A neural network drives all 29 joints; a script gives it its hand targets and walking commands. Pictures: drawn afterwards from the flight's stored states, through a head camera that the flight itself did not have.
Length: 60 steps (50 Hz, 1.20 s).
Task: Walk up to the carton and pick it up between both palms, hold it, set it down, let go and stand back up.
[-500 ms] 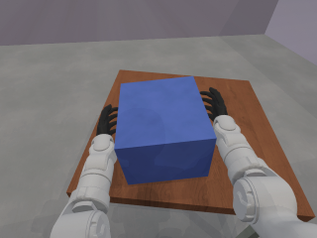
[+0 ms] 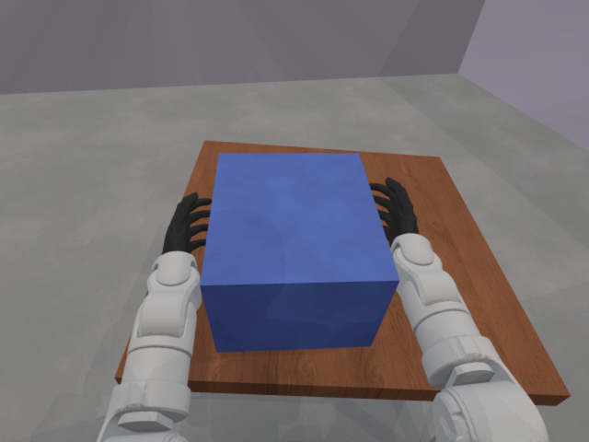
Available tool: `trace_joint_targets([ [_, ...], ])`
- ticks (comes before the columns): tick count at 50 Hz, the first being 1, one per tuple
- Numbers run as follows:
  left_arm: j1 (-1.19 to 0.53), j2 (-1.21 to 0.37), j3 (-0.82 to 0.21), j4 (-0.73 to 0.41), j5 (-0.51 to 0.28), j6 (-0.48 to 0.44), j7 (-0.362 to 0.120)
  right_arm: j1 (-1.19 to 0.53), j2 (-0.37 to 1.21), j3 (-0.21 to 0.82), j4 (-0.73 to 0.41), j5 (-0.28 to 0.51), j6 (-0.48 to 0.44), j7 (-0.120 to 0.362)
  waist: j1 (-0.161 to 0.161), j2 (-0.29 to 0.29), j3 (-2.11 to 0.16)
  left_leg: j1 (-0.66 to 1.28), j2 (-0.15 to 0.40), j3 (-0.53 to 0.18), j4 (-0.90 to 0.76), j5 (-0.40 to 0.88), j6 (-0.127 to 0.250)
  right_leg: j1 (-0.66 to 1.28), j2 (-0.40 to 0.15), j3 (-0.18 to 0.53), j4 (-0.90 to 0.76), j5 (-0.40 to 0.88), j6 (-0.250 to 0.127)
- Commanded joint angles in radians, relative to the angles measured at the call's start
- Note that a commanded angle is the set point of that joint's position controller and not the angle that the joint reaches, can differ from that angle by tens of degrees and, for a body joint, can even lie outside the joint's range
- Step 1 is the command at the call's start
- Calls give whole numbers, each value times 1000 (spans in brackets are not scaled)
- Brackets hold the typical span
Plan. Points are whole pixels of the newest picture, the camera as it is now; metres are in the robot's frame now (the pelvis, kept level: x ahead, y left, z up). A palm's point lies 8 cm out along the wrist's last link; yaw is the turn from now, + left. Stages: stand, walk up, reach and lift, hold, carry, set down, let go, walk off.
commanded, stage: reach and lift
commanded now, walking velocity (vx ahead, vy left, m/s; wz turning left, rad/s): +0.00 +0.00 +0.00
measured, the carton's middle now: (292, 246) +0.39 -0.01 +0.10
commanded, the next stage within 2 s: hold in 1.12 s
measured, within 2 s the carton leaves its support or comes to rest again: neither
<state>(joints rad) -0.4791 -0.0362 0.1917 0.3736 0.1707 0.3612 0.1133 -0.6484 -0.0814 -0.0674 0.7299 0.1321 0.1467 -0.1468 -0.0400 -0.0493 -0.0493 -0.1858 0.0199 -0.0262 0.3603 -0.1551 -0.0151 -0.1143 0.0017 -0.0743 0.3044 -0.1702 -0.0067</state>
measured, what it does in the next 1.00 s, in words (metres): stands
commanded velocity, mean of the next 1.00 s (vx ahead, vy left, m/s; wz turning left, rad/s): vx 0.00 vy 0.00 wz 0.00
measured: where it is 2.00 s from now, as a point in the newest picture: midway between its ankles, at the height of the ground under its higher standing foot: outside the picture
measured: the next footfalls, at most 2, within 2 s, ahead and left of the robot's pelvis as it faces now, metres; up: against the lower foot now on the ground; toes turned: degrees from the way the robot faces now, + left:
none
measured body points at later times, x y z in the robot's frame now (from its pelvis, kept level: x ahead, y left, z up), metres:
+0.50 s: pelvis -0.01 +0.01 +0.00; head -0.03 +0.03 +0.45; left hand +0.37 +0.15 +0.14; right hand +0.37 -0.16 +0.14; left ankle +0.02 +0.13 -0.75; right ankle +0.00 -0.11 -0.75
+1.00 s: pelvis +0.00 +0.00 +0.00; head -0.05 +0.03 +0.45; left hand +0.36 +0.15 +0.15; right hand +0.36 -0.16 +0.16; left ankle +0.02 +0.13 -0.75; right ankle +0.00 -0.11 -0.75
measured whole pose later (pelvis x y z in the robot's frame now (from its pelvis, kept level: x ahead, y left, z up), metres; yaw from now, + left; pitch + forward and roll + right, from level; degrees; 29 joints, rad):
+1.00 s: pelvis +0.00 +0.00 +0.00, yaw +0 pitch -6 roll -1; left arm -0.44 -0.03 0.19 0.15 0.20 0.56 0.02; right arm -0.56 -0.05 -0.05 0.49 0.18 0.30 -0.20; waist -0.07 -0.05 -0.01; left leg -0.09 0.01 -0.03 0.36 -0.17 -0.01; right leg -0.02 0.00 -0.05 0.31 -0.18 0.00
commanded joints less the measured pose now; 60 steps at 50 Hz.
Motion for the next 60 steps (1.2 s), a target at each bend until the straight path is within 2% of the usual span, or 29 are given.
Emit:
trace_joint_targets([
  [1,-798,-627,-524,-293,-101,-30,-170,-652,701,433,-384,61,-30,88,-33,80,-459,216,-68,-14,1,310,-44,155,45,34,1,360,56],
  [6,-782,-621,-557,-327,-113,5,-179,-639,697,456,-444,82,11,72,-48,91,-419,217,-71,-20,-4,281,-46,119,46,32,-8,320,59],
  [8,-756,-618,-558,-329,-111,18,-186,-619,708,466,-469,86,22,66,-49,79,-396,214,-69,-17,-11,270,-42,123,48,32,-12,318,58],
  [17,-782,-638,-567,-348,-120,57,-173,-695,679,461,-506,98,36,90,-12,83,-403,267,-43,-16,-21,234,-39,30,64,16,-32,181,36],
  [25,-786,-623,-532,-311,-114,80,-173,-714,666,431,-474,81,42,97,-9,60,-414,269,-43,-1,-34,186,-20,32,57,24,-43,152,39],
  [31,-792,-601,-506,-318,-104,83,-195,-715,679,440,-471,86,44,81,-21,54,-438,258,-60,4,-25,225,-17,112,49,33,-28,255,56],
  [32,-711,-595,-469,-280,-68,100,-204,-648,681,427,-449,70,59,68,-33,38,-371,260,-67,10,-24,246,-11,151,42,42,-31,314,59],
  [33,-716,-586,-465,-334,-61,102,-216,-630,694,445,-463,81,63,57,-34,39,-397,254,-72,13,-22,278,-12,199,41,43,-14,382,69],
  [34,-693,-586,-479,-359,-68,109,-224,-645,696,477,-530,95,58,46,-31,44,-439,260,-76,11,-9,330,-16,237,42,44,1,468,76],
  [36,-725,-583,-509,-412,-95,108,-230,-669,705,510,-589,120,62,29,-36,47,-473,239,-85,4,-2,344,-23,263,45,39,17,516,87],
  [37,-731,-577,-519,-408,-100,108,-229,-664,704,509,-583,121,65,26,-45,56,-450,233,-85,2,-4,325,-24,248,42,38,16,504,86],
  [39,-727,-567,-498,-387,-91,112,-232,-655,697,500,-569,113,73,30,-35,41,-400,230,-84,7,-19,285,-19,215,40,37,2,449,85],
  [40,-731,-562,-498,-406,-81,111,-232,-630,689,495,-539,109,77,33,-38,52,-383,235,-79,4,-24,286,-26,204,44,30,2,423,79],
  [41,-748,-578,-534,-454,-99,106,-228,-646,691,505,-588,117,67,37,-39,76,-432,268,-76,1,-10,327,-37,189,50,24,8,428,72],
  [43,-753,-577,-551,-452,-102,113,-217,-664,684,506,-597,120,71,41,-34,91,-398,280,-74,-3,-6,321,-40,150,51,23,-8,374,63],
  [45,-768,-574,-548,-447,-107,118,-215,-666,692,510,-596,119,75,41,-34,64,-386,275,-72,-2,-12,303,-29,143,49,23,-10,360,70],
  [46,-751,-572,-542,-414,-98,128,-217,-661,679,495,-575,117,79,40,-36,72,-359,274,-70,1,-19,279,-30,137,47,25,-17,335,67],
  [50,-772,-578,-505,-344,-81,148,-225,-705,656,430,-506,82,88,58,-27,70,-293,243,-60,14,-59,147,-18,75,40,22,-47,151,52],
  [53,-784,-562,-460,-323,-69,158,-232,-721,654,414,-463,79,89,65,-18,50,-300,240,-61,21,-65,144,-8,95,35,21,-46,166,60],
  [54,-779,-568,-458,-305,-69,163,-235,-747,658,414,-482,82,82,64,-17,52,-316,239,-60,21,-60,149,-6,102,35,25,-45,174,60],
  [56,-825,-568,-464,-357,-86,152,-231,-773,683,438,-491,100,80,61,-4,54,-382,246,-65,22,-50,175,0,118,35,26,-32,189,65],
  [58,-825,-597,-520,-403,-117,148,-216,-802,700,484,-571,127,64,57,-10,64,-496,302,-64,13,-7,288,-10,139,46,26,-16,286,64],
  [60,-832,-587,-529,-445,-127,141,-202,-777,705,506,-566,147,76,50,-5,58,-510,321,-64,7,6,339,-15,137,54,26,-12,310,66],
])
